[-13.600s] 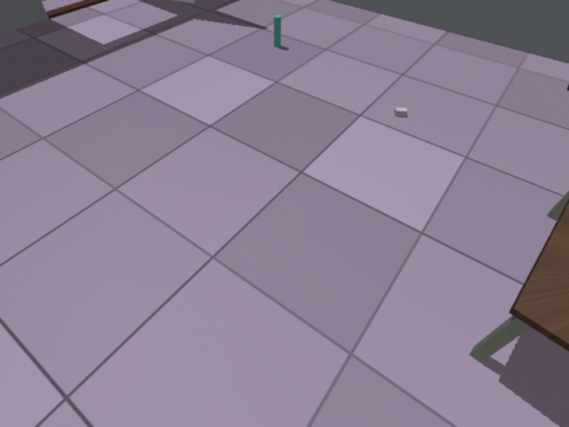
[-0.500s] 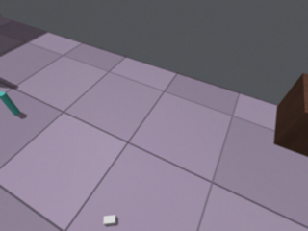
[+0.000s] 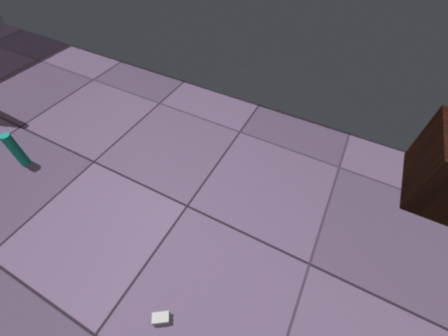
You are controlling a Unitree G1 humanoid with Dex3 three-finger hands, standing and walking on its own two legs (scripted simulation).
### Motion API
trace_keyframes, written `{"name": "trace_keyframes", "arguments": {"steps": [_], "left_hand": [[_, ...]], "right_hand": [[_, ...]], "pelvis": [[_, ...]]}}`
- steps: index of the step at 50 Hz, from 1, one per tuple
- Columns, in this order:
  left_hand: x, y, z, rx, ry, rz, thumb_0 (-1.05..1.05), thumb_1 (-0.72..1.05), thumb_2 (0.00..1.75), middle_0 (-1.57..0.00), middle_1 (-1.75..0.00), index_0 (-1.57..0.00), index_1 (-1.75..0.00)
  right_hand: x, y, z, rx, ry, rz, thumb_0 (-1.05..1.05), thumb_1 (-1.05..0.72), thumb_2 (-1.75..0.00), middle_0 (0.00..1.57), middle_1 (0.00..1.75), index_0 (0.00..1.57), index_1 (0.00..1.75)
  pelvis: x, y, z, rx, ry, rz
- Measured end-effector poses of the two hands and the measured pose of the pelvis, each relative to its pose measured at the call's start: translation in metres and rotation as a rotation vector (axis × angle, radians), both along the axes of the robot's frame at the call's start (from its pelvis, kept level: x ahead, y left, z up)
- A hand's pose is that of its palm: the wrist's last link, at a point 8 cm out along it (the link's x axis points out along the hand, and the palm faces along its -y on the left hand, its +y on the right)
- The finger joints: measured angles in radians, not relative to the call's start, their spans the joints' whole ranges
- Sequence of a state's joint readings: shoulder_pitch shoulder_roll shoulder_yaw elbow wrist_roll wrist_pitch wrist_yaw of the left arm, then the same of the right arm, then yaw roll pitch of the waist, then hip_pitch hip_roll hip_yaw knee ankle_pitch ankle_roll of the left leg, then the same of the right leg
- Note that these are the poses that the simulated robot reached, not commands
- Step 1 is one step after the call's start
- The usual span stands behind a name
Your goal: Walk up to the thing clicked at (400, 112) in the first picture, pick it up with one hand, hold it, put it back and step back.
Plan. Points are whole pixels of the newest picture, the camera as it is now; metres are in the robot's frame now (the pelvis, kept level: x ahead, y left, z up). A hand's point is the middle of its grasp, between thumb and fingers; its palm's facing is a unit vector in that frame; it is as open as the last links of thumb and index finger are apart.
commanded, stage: stand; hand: left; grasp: from above
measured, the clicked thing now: (161, 318) +0.31 +0.24 -0.76
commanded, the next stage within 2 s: rise first in 0.70 s
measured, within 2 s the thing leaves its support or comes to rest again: neither
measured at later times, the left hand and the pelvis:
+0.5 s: hand out of the picture +0.07 +0.25 -0.16, palm faces -0.04 -0.94 -0.35, open 7.4 cm; pelvis +0.00 +0.00 +0.00, yaw +0 degrees
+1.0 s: hand out of the picture +0.14 +0.25 -0.17, palm faces +0.01 -0.95 -0.33, open 8.2 cm; pelvis -0.02 +0.00 -0.02, yaw +1 degrees
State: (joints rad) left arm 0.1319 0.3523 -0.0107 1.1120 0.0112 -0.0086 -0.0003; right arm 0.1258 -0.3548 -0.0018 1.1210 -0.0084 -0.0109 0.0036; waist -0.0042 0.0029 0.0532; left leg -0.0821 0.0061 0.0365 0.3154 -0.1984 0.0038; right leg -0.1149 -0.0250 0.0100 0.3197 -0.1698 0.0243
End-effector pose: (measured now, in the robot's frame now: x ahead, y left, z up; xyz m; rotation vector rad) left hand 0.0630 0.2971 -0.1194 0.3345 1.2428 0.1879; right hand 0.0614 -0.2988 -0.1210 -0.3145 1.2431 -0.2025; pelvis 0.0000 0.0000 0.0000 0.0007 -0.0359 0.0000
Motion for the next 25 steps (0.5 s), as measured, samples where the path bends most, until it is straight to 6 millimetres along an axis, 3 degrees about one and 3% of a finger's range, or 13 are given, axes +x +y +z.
{"name": "trace_keyframes", "arguments": {"steps": [25], "left_hand": [[0.0057,-0.0005,-0.0007,-0.003,-0.005,-0.001,0.0,0.91,0.9,-0.2,-0.3,-0.2,-0.3]], "right_hand": [[0.0084,0.0008,0.0009,-0.003,-0.008,0.008,0.01,-0.91,-0.89,0.2,0.3,0.2,0.3]], "pelvis": [[0.004,0.0006,-0.0001,-0.001,0.003,0.002]]}}
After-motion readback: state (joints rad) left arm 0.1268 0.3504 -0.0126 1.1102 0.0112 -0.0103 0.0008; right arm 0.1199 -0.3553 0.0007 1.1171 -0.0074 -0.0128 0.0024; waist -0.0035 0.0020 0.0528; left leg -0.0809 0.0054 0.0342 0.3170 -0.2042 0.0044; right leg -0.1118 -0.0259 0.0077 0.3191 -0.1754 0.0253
